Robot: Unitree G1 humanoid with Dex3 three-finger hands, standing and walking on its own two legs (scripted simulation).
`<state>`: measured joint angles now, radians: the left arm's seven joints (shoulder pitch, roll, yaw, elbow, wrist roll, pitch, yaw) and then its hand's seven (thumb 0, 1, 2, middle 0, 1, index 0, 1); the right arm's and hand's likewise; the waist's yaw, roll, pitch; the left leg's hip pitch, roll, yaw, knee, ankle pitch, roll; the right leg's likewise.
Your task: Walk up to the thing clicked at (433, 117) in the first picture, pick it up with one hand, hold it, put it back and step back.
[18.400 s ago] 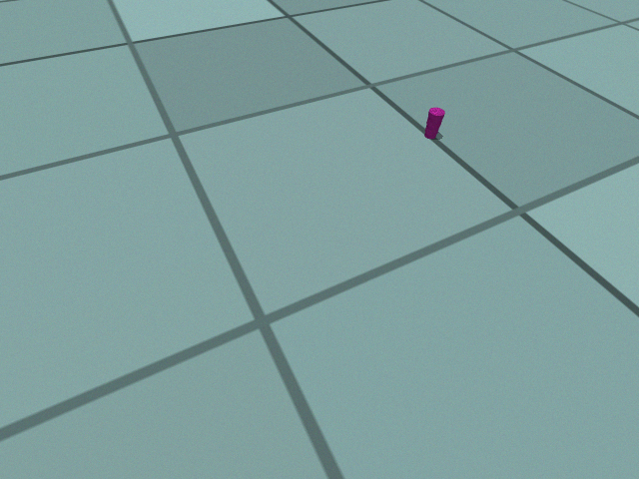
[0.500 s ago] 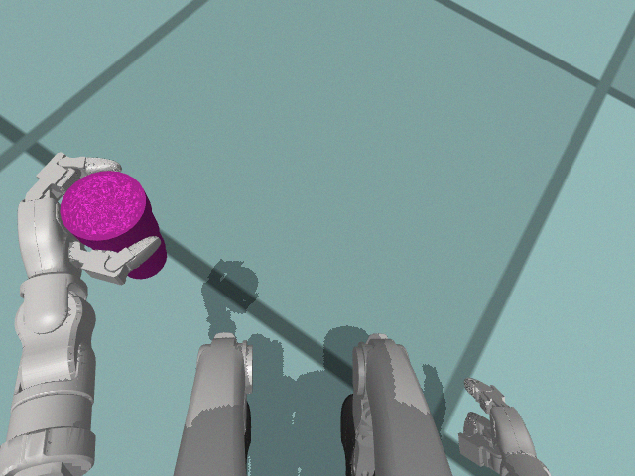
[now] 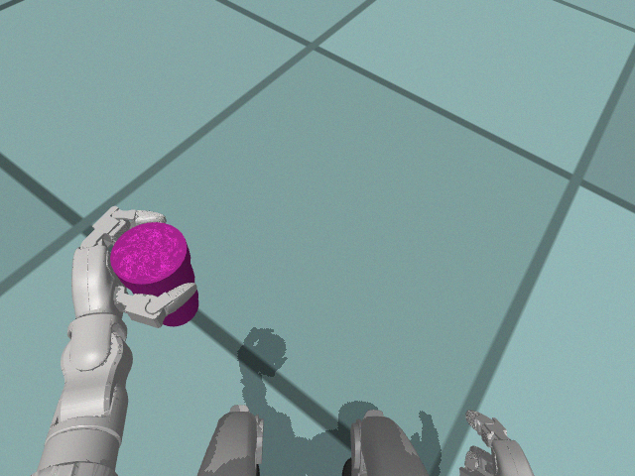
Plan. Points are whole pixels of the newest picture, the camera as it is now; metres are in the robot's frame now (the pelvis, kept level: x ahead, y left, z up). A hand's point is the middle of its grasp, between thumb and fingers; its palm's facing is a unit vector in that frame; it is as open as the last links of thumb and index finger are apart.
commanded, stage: lift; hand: left
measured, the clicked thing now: (164, 282) +0.35 +0.20 -0.02
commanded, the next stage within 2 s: hold in 0.72 s
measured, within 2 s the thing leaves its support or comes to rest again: neither
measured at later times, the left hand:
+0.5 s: hand (155, 244) +0.36 +0.18 +0.08, palm faces +0.22 -0.97 -0.04, open 10.9 cm
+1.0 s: hand (156, 231) +0.36 +0.17 +0.10, palm faces +0.22 -0.98 -0.03, open 10.9 cm
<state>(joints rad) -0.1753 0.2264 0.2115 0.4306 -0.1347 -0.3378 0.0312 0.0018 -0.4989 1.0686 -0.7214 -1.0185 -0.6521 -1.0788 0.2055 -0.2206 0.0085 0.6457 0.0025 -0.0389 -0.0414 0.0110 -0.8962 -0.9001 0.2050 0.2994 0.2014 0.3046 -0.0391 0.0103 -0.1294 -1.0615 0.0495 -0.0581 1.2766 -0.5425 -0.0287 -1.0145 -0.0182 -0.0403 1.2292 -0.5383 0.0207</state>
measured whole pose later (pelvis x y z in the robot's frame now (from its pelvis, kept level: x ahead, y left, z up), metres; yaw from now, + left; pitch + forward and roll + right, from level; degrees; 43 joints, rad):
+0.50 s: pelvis +0.02 -0.01 +0.05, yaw +1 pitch +12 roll -2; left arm -0.14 0.19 0.17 0.45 -0.12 -0.35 0.06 0.00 -0.50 1.07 -0.72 -1.02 -0.65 -1.08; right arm 0.22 -0.20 0.02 0.65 -0.01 0.00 -0.05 0.01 -0.90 -0.90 0.21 0.30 0.20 0.30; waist -0.03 0.01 -0.08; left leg -0.77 0.05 -0.04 1.03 -0.47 -0.03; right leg -0.73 -0.02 -0.04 0.99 -0.47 0.02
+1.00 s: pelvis +0.03 -0.01 +0.06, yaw +0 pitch +8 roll -1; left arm -0.12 0.17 0.15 0.43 -0.13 -0.34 0.07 0.00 -0.50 1.07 -0.72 -1.02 -0.65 -1.08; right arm 0.23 -0.20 0.01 0.66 -0.01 0.01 -0.05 0.01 -0.91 -0.90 0.20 0.30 0.20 0.30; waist -0.02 0.01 -0.05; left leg -0.63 0.05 -0.03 0.92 -0.44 -0.04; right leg -0.59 -0.02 -0.03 0.89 -0.44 0.02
